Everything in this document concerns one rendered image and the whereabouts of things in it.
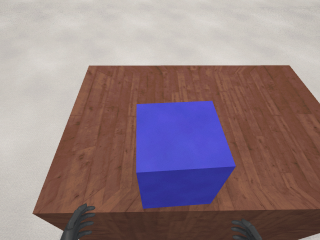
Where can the carton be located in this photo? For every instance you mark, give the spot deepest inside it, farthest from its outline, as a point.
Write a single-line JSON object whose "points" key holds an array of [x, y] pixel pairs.
{"points": [[182, 155]]}

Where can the pedestal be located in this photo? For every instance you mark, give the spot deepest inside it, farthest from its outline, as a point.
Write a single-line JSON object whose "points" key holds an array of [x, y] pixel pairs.
{"points": [[271, 122]]}

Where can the robot left hand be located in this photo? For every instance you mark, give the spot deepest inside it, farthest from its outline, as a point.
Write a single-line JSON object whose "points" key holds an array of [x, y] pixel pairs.
{"points": [[71, 231]]}

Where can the robot right hand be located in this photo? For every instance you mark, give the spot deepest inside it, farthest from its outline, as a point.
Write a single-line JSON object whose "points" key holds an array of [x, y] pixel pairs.
{"points": [[249, 230]]}

